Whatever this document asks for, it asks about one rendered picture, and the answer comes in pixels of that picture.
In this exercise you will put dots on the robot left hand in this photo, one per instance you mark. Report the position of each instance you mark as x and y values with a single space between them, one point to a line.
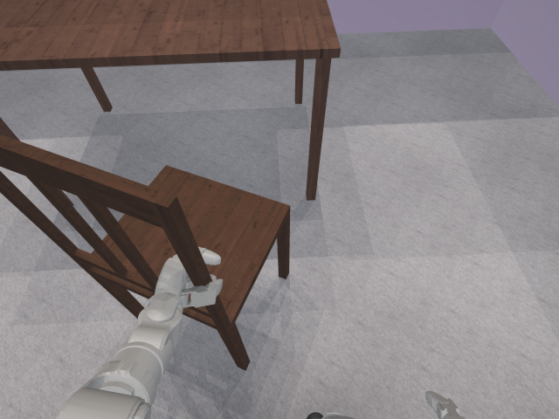
174 279

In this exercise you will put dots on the table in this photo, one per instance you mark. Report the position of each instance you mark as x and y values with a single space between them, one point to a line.
53 34

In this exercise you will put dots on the chair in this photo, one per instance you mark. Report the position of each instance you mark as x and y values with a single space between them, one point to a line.
175 214

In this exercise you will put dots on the robot right hand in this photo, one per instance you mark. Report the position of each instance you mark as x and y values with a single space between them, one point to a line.
445 409

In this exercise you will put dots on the robot left forearm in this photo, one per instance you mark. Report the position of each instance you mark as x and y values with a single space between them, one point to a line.
140 363

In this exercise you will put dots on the robot left upper arm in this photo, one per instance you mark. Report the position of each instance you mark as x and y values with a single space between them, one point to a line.
92 403

